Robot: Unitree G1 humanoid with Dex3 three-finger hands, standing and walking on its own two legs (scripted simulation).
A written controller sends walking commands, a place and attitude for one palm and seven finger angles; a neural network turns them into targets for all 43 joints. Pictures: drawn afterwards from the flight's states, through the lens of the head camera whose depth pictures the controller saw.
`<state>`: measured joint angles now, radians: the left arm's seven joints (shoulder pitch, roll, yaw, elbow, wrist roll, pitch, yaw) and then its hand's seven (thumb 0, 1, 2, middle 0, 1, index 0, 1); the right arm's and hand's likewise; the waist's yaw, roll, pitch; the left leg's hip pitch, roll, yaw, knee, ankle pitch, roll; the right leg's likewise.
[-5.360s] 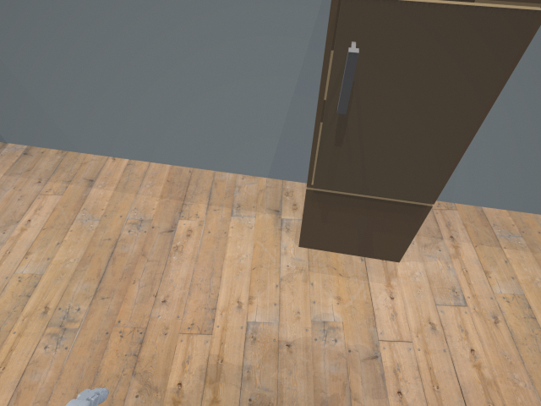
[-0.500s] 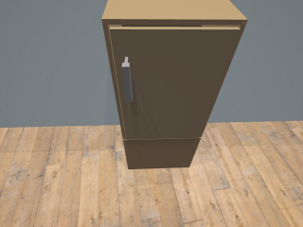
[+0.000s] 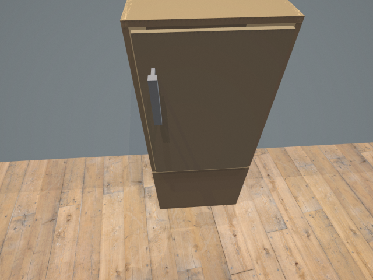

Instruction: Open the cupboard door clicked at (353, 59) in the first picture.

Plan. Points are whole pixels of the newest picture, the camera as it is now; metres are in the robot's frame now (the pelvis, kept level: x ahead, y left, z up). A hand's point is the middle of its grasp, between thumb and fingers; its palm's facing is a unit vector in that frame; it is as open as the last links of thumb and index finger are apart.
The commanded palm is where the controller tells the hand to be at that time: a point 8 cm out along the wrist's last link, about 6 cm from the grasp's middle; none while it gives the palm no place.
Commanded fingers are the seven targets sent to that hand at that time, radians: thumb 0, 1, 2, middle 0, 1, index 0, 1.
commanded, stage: look again from close up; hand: left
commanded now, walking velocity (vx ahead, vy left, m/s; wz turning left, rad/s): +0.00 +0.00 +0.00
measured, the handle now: (155, 97) +0.57 +0.12 +0.07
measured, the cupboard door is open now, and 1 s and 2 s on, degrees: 0 0 0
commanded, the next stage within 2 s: shuffle to correct the standing spot in 0.28 s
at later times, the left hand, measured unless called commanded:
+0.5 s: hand out of the picture +0.00 +0.21 -0.18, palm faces -0.01 -0.98 -0.21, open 7.4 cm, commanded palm none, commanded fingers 0.00 0.90 0.90 -0.20 -0.30 -0.20 -0.30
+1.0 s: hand out of the picture -0.03 +0.12 -0.19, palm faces +0.09 -0.99 -0.11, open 7.4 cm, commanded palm none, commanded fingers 0.00 0.90 0.90 -0.20 -0.30 -0.20 -0.30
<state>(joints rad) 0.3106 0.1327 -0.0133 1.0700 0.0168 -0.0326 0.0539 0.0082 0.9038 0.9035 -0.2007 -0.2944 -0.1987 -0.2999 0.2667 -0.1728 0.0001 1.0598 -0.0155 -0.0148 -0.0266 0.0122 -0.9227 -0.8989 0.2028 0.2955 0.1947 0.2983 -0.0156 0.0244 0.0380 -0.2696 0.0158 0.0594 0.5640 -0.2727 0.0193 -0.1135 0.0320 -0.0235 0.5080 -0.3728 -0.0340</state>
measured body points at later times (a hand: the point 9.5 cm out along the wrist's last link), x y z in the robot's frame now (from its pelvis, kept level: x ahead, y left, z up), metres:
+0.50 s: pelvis +0.00 +0.02 +0.00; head +0.01 +0.03 +0.45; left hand +0.00 +0.26 -0.16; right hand +0.03 -0.22 -0.15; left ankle +0.02 +0.11 -0.73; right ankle -0.06 -0.10 -0.73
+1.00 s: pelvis +0.04 -0.03 -0.01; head +0.06 +0.00 +0.44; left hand -0.03 +0.17 -0.18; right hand +0.10 -0.25 -0.15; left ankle +0.04 +0.08 -0.73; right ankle -0.03 -0.12 -0.68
